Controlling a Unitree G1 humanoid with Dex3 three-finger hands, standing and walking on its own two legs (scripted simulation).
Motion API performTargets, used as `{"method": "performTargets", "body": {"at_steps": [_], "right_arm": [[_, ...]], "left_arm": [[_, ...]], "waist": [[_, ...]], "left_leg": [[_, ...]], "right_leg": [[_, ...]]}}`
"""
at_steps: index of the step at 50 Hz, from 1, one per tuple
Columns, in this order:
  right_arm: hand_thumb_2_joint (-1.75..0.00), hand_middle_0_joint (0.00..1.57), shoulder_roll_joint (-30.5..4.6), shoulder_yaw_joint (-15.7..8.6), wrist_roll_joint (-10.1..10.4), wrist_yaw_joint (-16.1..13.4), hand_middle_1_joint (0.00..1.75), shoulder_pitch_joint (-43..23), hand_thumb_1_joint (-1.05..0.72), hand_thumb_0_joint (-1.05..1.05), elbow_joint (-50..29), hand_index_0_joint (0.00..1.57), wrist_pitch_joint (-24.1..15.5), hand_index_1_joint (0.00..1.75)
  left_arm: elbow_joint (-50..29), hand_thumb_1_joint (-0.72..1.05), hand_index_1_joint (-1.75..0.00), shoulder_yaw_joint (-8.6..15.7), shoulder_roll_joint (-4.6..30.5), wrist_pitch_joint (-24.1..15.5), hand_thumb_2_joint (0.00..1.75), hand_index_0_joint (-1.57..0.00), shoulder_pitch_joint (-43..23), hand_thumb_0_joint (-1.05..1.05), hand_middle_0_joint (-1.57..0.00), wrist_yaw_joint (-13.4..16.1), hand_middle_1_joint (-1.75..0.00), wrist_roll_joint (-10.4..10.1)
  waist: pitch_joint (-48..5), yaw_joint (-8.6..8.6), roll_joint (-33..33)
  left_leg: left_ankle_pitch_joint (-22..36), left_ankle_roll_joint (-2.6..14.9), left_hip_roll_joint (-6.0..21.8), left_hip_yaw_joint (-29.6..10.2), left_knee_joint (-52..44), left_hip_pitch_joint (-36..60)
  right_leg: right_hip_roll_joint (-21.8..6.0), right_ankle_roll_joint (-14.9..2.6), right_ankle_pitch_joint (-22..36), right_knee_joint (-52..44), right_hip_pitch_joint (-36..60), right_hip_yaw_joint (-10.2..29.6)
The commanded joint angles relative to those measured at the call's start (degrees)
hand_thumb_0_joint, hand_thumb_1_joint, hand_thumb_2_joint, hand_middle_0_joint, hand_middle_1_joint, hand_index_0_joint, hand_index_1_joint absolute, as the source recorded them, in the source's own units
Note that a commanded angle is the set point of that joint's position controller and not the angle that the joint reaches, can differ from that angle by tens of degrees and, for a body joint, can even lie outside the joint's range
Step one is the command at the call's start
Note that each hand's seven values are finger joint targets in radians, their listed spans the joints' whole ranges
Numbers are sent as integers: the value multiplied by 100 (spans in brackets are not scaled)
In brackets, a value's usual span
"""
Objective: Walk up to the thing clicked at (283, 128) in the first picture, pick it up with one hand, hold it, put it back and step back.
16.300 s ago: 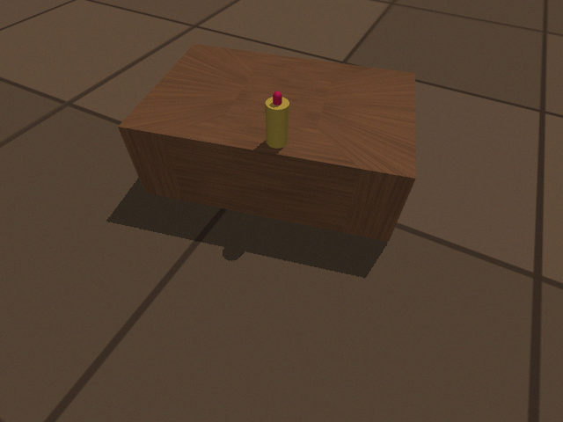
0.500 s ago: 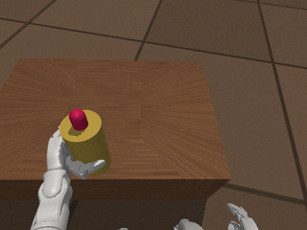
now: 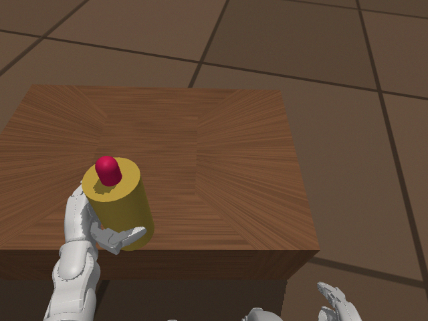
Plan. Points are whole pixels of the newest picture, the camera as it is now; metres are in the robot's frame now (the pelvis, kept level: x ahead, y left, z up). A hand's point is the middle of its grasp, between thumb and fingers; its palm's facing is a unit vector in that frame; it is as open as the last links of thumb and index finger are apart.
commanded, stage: hold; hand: left
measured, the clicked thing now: (120, 201) +0.31 +0.17 +0.06
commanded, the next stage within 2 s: crouch in 1.62 s
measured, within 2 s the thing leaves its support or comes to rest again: neither
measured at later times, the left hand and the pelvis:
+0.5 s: hand (118, 203) +0.32 +0.18 +0.04, palm faces +0.12 -0.99 -0.02, open 11.8 cm; pelvis +0.00 +0.01 +0.00, yaw +0 degrees
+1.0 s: hand (119, 205) +0.32 +0.17 +0.04, palm faces +0.12 -0.99 -0.02, open 11.8 cm; pelvis +0.00 +0.00 +0.00, yaw +0 degrees
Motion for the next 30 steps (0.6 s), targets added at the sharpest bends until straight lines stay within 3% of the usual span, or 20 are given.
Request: {"method": "performTargets", "body": {"at_steps": [1,3,7,8,9,15,16,19,23,24,25,29,30], "right_arm": [[-91,20,-748,-280,7,-75,30,-42,-92,0,-660,20,-267,30],[-91,20,-741,-267,26,-85,30,-101,-91,0,-704,20,-272,30],[-91,20,-745,-262,43,-102,30,-132,-91,0,-627,20,-303,30],[-91,20,-746,-256,44,-98,30,-138,-91,0,-625,20,-312,30],[-91,20,-771,-284,36,-90,30,-109,-91,0,-612,20,-313,30],[-91,20,-767,-287,48,-50,30,-57,-91,0,-633,20,-320,30],[-91,20,-792,-308,45,-50,30,-19,-92,0,-614,20,-310,30],[-91,20,-795,-310,43,-30,30,26,-91,0,-581,20,-291,30],[-91,20,-795,-305,49,-22,30,1,-91,0,-610,20,-305,30],[-91,20,-762,-281,44,-14,30,-10,-92,0,-605,20,-318,30],[-91,20,-768,-292,50,-20,30,-23,-91,0,-629,20,-302,30],[-91,20,-744,-267,47,-17,30,-35,-91,0,-642,20,-294,30],[-91,20,-753,-284,39,0,30,17,-91,0,-614,20,-299,30]], "left_arm": [[-2251,-2,-143,332,867,-863,127,-122,-2270,0,-120,-12,-142,-177],[-2474,0,-143,364,867,-866,128,-121,-2388,0,-119,6,-142,-223],[-2158,1,-145,351,757,-797,131,-122,-2348,0,-121,41,-144,-241],[-2201,-2,-145,282,734,-812,129,-123,-2416,0,-121,41,-143,-238],[-2257,-1,-145,408,892,-830,130,-122,-2474,0,-121,62,-144,-206],[-2098,0,-145,194,691,-754,129,-125,-2327,0,-123,10,-144,-209],[-2080,0,-145,262,764,-741,129,-125,-2390,0,-124,12,-145,-203],[-1971,0,-146,306,817,-736,130,-125,-2484,0,-123,48,-145,-185],[-2039,1,-146,311,809,-764,130,-127,-2598,0,-125,49,-146,-201],[-2084,1,-147,211,761,-775,130,-127,-2735,0,-125,32,-147,-183],[-2047,0,-148,367,850,-786,131,-127,-2684,0,-125,52,-147,-204],[-2040,-1,-146,448,881,-808,130,-125,-2517,0,-123,61,-145,-205],[-2030,0,-146,338,797,-828,130,-124,-2535,0,-122,40,-145,-196]], "waist": [[-2084,-57,479],[-2026,-37,380],[-1688,-87,305],[-1697,-66,289],[-1852,-22,461],[-1814,-43,459],[-2002,-39,435],[-1891,-26,341],[-1900,-14,413],[-1869,-57,460],[-1939,3,380],[-1923,52,306],[-1965,-4,458]], "left_leg": [[1535,-31,-135,-29,-801,419],[1455,-9,-143,-16,-828,369],[1210,-12,-116,-40,-957,294],[1283,-31,-96,-75,-969,307],[1389,-49,-110,-54,-939,376],[1713,-98,-80,-94,-937,471],[1761,-92,-73,-98,-907,494],[1836,-100,-65,-120,-926,414],[1799,-121,-56,-135,-969,493],[1691,-115,-50,-149,-980,491],[1587,-78,-82,-108,-952,416],[1592,-63,-95,-82,-958,344],[1707,-102,-82,-90,-938,409]], "right_leg": [[108,-142,1237,-471,1290,96],[100,-123,1241,-527,1410,102],[117,-125,1009,-588,1218,74],[131,-133,1010,-544,1214,43],[117,-142,1087,-526,1240,61],[137,-162,1258,-484,1232,24],[136,-169,1302,-469,1277,24],[134,-179,1332,-447,1268,12],[135,-176,1269,-446,1204,8],[132,-171,1194,-460,1149,16],[122,-164,1168,-493,1247,30],[123,-162,1207,-493,1342,36],[124,-177,1252,-436,1235,36]]}}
